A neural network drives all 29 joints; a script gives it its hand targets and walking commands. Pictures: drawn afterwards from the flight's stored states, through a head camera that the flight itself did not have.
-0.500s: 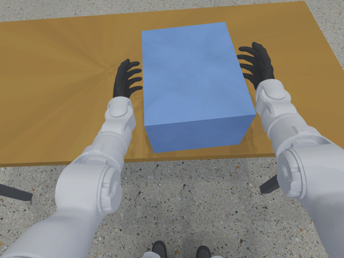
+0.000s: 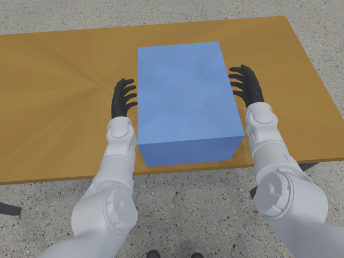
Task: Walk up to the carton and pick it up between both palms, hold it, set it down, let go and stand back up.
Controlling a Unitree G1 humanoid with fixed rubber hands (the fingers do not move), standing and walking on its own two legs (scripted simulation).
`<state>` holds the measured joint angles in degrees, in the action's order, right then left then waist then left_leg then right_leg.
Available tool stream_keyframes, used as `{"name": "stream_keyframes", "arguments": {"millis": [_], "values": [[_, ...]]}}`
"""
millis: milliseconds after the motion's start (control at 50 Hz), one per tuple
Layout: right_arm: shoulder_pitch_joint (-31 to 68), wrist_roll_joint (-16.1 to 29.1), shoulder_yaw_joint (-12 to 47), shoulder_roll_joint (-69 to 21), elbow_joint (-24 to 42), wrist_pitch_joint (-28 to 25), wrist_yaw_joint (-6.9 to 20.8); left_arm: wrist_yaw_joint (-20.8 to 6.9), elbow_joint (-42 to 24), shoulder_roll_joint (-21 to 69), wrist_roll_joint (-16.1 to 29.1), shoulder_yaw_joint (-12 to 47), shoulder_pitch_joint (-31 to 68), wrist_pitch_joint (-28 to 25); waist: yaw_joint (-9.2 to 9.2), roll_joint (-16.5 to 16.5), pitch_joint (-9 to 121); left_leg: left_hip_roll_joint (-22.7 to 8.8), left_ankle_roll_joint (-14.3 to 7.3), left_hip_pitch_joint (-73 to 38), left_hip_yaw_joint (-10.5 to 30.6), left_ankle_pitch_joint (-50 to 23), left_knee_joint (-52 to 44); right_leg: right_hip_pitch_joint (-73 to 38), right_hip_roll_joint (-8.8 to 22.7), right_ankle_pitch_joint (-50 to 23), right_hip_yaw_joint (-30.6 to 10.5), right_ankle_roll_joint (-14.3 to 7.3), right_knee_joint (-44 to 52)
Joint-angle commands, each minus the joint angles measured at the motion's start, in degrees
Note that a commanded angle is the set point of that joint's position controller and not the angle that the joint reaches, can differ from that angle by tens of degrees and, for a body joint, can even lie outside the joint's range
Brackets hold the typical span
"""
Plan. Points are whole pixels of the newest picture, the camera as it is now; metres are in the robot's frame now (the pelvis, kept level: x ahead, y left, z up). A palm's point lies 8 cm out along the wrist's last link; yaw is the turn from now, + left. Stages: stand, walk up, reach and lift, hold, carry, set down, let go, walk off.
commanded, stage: reach and lift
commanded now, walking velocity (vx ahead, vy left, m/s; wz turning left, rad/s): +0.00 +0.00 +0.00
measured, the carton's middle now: (183, 103) +0.49 -0.01 +0.00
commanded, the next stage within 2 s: none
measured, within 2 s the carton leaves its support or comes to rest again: leaves its support in 1.90 s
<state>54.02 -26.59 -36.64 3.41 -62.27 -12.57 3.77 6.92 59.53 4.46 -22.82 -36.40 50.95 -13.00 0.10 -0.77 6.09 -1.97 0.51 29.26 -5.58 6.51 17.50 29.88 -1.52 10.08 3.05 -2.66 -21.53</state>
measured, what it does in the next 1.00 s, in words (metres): stands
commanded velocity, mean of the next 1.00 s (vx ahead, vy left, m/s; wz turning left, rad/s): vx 0.00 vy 0.00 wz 0.00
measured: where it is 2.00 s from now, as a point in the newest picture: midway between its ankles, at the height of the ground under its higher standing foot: outside the picture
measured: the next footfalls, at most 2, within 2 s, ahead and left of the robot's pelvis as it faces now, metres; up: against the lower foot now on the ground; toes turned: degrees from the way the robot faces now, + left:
none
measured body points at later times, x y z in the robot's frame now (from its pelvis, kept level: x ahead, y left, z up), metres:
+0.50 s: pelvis +0.01 +0.00 +0.00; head +0.11 +0.00 +0.44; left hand +0.45 +0.14 +0.04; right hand +0.46 -0.17 +0.06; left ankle +0.00 +0.13 -0.74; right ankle -0.02 -0.08 -0.74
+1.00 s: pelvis +0.01 +0.01 +0.00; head +0.10 +0.01 +0.44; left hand +0.45 +0.14 +0.04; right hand +0.46 -0.17 +0.06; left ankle +0.00 +0.13 -0.74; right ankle -0.02 -0.08 -0.74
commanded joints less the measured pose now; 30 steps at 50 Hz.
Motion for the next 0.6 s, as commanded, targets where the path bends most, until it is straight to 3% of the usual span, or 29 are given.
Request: {"name": "stream_keyframes", "arguments": {"millis": [0, 60, 140, 260, 580], "values": [[18.9, -3.1, 11.8, -27.6, 0.6, -3.2, 6.5, -5.5, -0.7, 21.3, -2.6, 12.0, 21.4, -0.2, 1.98, -1.9, 32.6, 0.1, -2.5, -10.2, -0.6, -14.0, 1.5, -25.5, 4.1, -44.1, -0.3, 6.8, -6.1], [17.8, -3.0, 12.5, -28.6, 0.6, -4.1, 6.4, -5.5, -1.5, 23.0, -2.6, 12.7, 19.9, -0.3, 1.76, -1.6, 32.6, -0.2, -2.0, -11.9, -0.4, -17.7, 2.8, -23.6, 4.1, -46.6, 0.0, 6.7, -6.5], [17.0, -3.2, 12.8, -29.1, -0.4, -5.1, 6.5, -5.3, -1.8, 24.9, -3.0, 13.4, 18.0, 0.2, 1.7, -1.5, 30.9, -0.9, -1.6, -16.5, 0.0, -21.5, 4.1, -18.2, 3.3, -44.2, 0.8, 6.2, -5.6], [16.1, -3.1, 12.6, -29.4, -1.4, -5.2, 6.5, -5.1, -2.8, 26.0, -3.3, 14.0, 16.6, 1.2, 1.86, -1.1, 29.3, -0.9, -1.5, -18.6, -0.4, -20.4, 4.1, -16.7, 2.6, -39.6, 1.0, 5.3, -4.0], [14.5, -3.2, 14.1, -31.0, -2.2, -5.9, 5.6, -5.8, -1.4, 25.8, -3.7, 12.9, 15.0, 1.0, 1.81, -2.9, 28.5, -0.2, -3.2, -11.5, -0.5, -14.1, 0.8, -23.5, 4.3, -45.7, -0.5, 6.2, -5.2]]}}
